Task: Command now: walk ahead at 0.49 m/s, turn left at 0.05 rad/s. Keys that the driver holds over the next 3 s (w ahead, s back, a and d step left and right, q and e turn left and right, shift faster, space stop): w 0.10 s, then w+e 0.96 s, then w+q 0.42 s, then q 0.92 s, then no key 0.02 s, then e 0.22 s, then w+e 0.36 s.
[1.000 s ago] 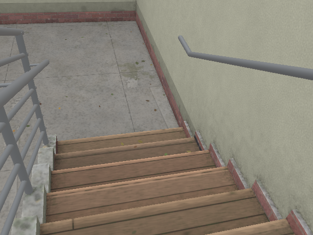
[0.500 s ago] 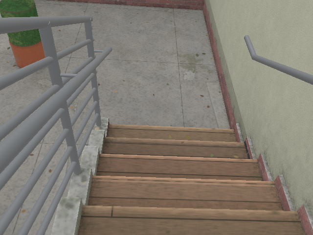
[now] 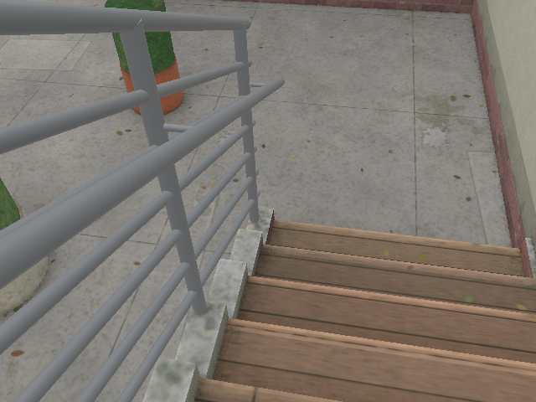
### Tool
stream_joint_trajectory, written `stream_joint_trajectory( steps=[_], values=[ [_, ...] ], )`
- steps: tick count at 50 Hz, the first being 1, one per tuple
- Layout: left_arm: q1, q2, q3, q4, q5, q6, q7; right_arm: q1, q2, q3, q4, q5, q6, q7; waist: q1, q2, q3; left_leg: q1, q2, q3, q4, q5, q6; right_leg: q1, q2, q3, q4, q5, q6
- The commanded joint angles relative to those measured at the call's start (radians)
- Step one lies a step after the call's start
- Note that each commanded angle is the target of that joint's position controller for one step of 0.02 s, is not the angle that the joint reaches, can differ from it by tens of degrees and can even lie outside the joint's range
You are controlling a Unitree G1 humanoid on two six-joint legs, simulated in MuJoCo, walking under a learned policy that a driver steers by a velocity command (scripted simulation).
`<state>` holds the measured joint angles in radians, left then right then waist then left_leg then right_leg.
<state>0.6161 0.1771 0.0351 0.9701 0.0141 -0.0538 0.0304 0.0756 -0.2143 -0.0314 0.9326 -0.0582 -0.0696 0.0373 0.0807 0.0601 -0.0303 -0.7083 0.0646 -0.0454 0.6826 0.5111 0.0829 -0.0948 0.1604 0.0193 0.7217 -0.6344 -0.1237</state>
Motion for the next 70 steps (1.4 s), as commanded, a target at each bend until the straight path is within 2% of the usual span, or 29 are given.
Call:
stream_joint_trajectory(
  steps=[1, 4, 7, 9, 11, 14, 16, 17, 20, 23, 24, 30, 34, 35, 36, 37, 38, 39, 41, 44, 46, 48, 53, 60, 62, 64, 66, 68, 70],
  values=[
    [-0.024, 0.095, 0.013, -0.047, 0.031, -0.018, 0.005, -0.17, -0.024, 0.006, -0.105, 0.016, -0.019, 0.004, 0.029, -0.081, 0.172, 0.186, -0.041, 0.058, -0.136, -0.005, -0.01, -0.218, -0.188, 0.205, -0.1, 0.497, -0.041],
    [0.055, 0.119, 0.007, 0.01, 0.043, 0.002, 0.014, -0.127, -0.056, 0.001, -0.107, 0.049, -0.022, -0.02, 0.068, -0.092, 0.218, 0.154, -0.007, 0.012, -0.381, -0.157, -0.019, 0.052, -0.199, 0.243, 0.071, 0.772, -0.051],
    [0.097, 0.108, -0.009, 0.051, 0.065, 0.057, 0.038, 0.062, -0.031, -0.002, -0.067, 0.028, -0.02, -0.041, 0.008, -0.101, 0.099, 0.411, -0.013, 0.073, -0.478, -0.247, 0.002, 0.084, -0.193, 0.228, 0.456, 0.935, -0.065],
    [0.147, 0.039, -0.008, 0.028, 0.005, 0.047, 0.021, 0.346, -0.089, -0.015, -0.026, 0.02, 0.006, -0.029, -0.086, 0.162, -0.175, 1.215, 0.254, -0.119, -0.004, 0.387, 0.147, -0.54, -0.092, 0.058, 1.082, -0.227, 0.027],
    [-0.018, 0.107, -0.016, -0.053, -0.03, 0.05, 0.027, 0.503, -0.167, -0.053, -0.004, 0.063, 0.045, -0.044, -0.247, 0.087, -0.406, 1.473, 0.471, -0.427, -0.035, -0.101, 0.317, -0.994, -0.166, 0.024, 1.282, -0.222, 0.053],
    [-0.191, 0.136, 0.022, -0.028, 0.071, 0.076, -0.023, 0.481, -0.084, -0.038, 0.028, 0.023, 0.027, -0.089, -0.138, -0.14, 0.041, 0.729, 0.354, -0.304, -0.203, -0.253, 0.193, -0.811, -0.213, 0.096, 0.968, 0.063, 0.05],
    [-0.098, 0.056, 0.023, 0.061, 0.059, 0.097, -0.035, 0.411, -0.029, -0.015, 0.035, 0.043, -0.007, -0.065, -0.03, -0.019, 0.102, 0.44, 0.243, -0.118, -0.171, -0.294, 0.078, -0.661, -0.218, 0.122, 0.759, 0.254, 0.054],
    [-0.248, 0.015, 0.015, -0.018, 0.038, 0.096, -0.042, 0.353, -0.01, -0.001, 0.018, 0.099, -0.021, -0.053, -0.005, -0.072, 0.181, 0.222, 0.188, -0.04, -0.283, -0.365, 0.028, -0.564, -0.206, 0.116, 0.479, 0.396, 0.096],
    [-0.185, -0.012, 0.005, -0.003, 0.044, 0.115, -0.049, 0.376, -0.112, -0.034, 0.044, 0.078, -0.039, -0.057, 0.039, 0.072, 0.106, 0.287, 0.272, -0.086, -0.238, -0.173, 0.081, -0.571, -0.183, 0.096, 0.542, 0.648, 0.081],
    [-0.371, 0.037, 0.015, -0.097, 0.025, 0.071, -0.081, 0.316, -0.042, -0.033, 0.047, 0.078, -0.058, -0.062, 0.028, -0.001, 0.154, 0.234, 0.119, 0.126, -0.189, -0.561, -0.043, -0.509, -0.197, 0.078, 0.124, 1.129, 0.032],
    [-0.466, 0.095, 0.029, -0.087, 0.035, 0.067, -0.091, 0.29, -0.053, -0.014, 0.026, 0.065, -0.073, -0.053, -0.031, 0.101, 0.129, 0.265, 0.071, 0.174, -0.226, -0.678, -0.033, -0.418, -0.16, -0.03, 0.041, 1.272, 0.032],
    [-0.682, 0.039, -0.004, -0.171, 0.023, 0.058, -0.077, 0.518, -0.063, 0.002, 0.125, 0.023, -0.033, -0.092, -0.181, 0.065, 0.25, 0.534, 0.153, 0.163, 0.025, -0.653, 0.02, -0.418, -0.193, -0.053, -0.3, 1.169, 0.025],
    [-0.268, 0.1, 0.028, -0.016, 0.03, 0.025, -0.046, 0.537, -0.137, -0.023, 0.148, 0.005, 0.035, -0.13, -0.039, -0.067, 0.071, 0.561, 0.144, 0.171, 0.696, -0.352, 0.063, -0.035, -0.139, -0.13, -0.438, 0.942, -0.037],
    [-0.158, 0.145, 0.054, 0.015, 0.03, 0.031, -0.057, 0.512, -0.145, -0.043, 0.132, 0.012, 0.029, -0.124, 0.037, -0.197, -0.019, 0.367, 0.055, 0.213, 1.09, -0.743, 0.032, 0.219, -0.213, -0.029, -0.434, 1.026, -0.066],
    [-0.121, 0.226, 0.058, -0.016, 0.028, 0.014, -0.072, 0.594, -0.038, -0.023, 0.104, 0.065, 0.012, -0.115, -0.025, -0.4, -0.148, -0.14, 0.008, 0.189, 1.423, -1.436, 0.012, 0.674, -0.421, 0.118, 0.088, 1.815, -0.152],
    [-0.064, 0.262, 0.074, -0.026, -0.013, 0.022, -0.072, 0.516, -0.088, -0.015, 0.041, 0.071, -0.004, -0.091, 0.062, -0.297, -0.355, -0.294, 0.037, 0.104, 1.422, -1.364, -0.009, 0.823, -0.53, 0.3, 0.109, 1.798, -0.271],
    [-0.052, 0.272, 0.073, -0.054, 0.002, 0.04, -0.053, 0.408, -0.126, -0.036, -0.007, 0.087, -0.025, -0.085, 0.094, -0.223, -0.33, -0.388, 0.028, 0.075, 1.312, -1.28, -0.036, 0.71, -0.567, 0.437, -0.101, 1.305, -0.342],
    [-0.126, 0.221, 0.058, -0.065, 0.02, 0.044, -0.035, 0.305, -0.112, -0.028, -0.026, 0.049, -0.02, -0.079, 0.056, -0.203, -0.178, -0.4, 0.048, 0.006, 1.14, -1.209, -0.047, 0.489, -0.529, 0.474, -0.23, 0.772, -0.311],
    [-0.212, 0.137, 0.017, -0.081, 0.002, 0.027, -0.029, 0.263, -0.103, -0.038, -0.015, 0.001, 0.025, -0.077, -0.053, -0.031, 0.002, -0.274, 0.076, -0.021, 0.874, -0.992, -0.088, 0.07, -0.451, 0.446, -0.213, 0.667, -0.251],
    [-0.287, 0.219, 0.026, -0.102, -0.031, 0.026, -0.008, 0.186, -0.004, -0.011, -0.058, -0.005, 0.051, -0.07, -0.12, -0.121, 0.023, 0.095, 0.019, 0.053, 0.541, -0.635, -0.155, -0.345, -0.324, 0.321, -0.329, 0.877, -0.195],
    [-0.266, 0.192, 0.03, -0.103, -0.026, 0.018, -0.026, 0.327, -0.055, -0.033, 0.0, -0.002, 0.048, -0.064, -0.154, -0.113, -0.047, 0.128, 0.033, 0.043, 0.565, -0.512, -0.134, -0.305, -0.293, 0.291, -0.26, 0.995, -0.183],
    [-0.193, 0.125, 0.014, -0.078, -0.038, 0.01, -0.019, 0.114, -0.12, -0.06, -0.092, 0.012, 0.025, -0.059, -0.083, -0.119, 0.033, -0.058, 0.046, -0.032, 0.38, -0.335, -0.116, -0.192, -0.242, 0.358, -0.211, 0.68, -0.168],
    [-0.164, 0.105, 0.007, -0.145, -0.023, 0.026, -0.001, -0.047, -0.026, -0.023, -0.195, -0.015, 0.03, -0.016, -0.028, -0.106, 0.051, 0.067, -0.041, -0.012, 0.096, -0.146, -0.1, -0.3, -0.161, 0.423, -0.058, 0.323, -0.159],
    [-0.058, 0.12, 0.015, -0.104, 0.018, 0.037, 0.023, 0.053, -0.021, -0.024, -0.201, 0.052, -0.022, -0.025, 0.034, -0.039, 0.152, 0.321, 0.021, -0.005, -0.482, -0.19, -0.04, -0.146, -0.158, 0.331, 0.277, 0.548, -0.121],
    [-0.014, 0.143, 0.021, -0.1, 0.009, 0.028, -0.002, 0.32, -0.088, -0.061, -0.1, 0.041, -0.003, -0.038, -0.039, 0.037, 0.014, 0.694, 0.008, 0.027, -0.384, -0.155, -0.024, -0.263, -0.093, 0.18, 0.648, 0.439, -0.099],
    [0.057, 0.117, 0.02, -0.13, -0.026, 0.009, -0.005, 0.586, -0.178, -0.083, -0.046, 0.069, 0.031, -0.019, -0.113, 0.177, -0.257, 1.225, 0.252, -0.342, 0.064, 0.057, 0.185, -0.796, -0.025, -0.013, 1.398, -0.285, 0.001],
    [-0.188, 0.143, 0.008, -0.19, 0.029, 0.02, 0.008, 0.499, -0.195, -0.089, -0.065, 0.101, 0.029, -0.028, -0.167, 0.095, -0.087, 1.112, 0.343, -0.663, -0.269, -0.57, 0.373, -1.179, -0.09, -0.037, 1.353, -0.051, 0.056],
    [-0.354, 0.109, 0.004, -0.205, 0.036, 0.027, 0.011, 0.45, -0.151, -0.058, -0.038, 0.039, 0.02, -0.041, -0.095, -0.071, 0.109, 0.663, 0.271, -0.602, -0.276, -0.636, 0.305, -1.044, -0.172, 0.039, 1.077, 0.087, 0.062],
    [-0.365, 0.087, -0.005, -0.185, 0.031, 0.048, 0.0, 0.444, -0.093, -0.035, -0.019, 0.041, 0.001, -0.041, -0.036, -0.091, 0.159, 0.446, 0.116, -0.466, -0.268, -0.747, 0.197, -0.985, -0.199, 0.054, 0.831, 0.271, 0.069]
  ],
)
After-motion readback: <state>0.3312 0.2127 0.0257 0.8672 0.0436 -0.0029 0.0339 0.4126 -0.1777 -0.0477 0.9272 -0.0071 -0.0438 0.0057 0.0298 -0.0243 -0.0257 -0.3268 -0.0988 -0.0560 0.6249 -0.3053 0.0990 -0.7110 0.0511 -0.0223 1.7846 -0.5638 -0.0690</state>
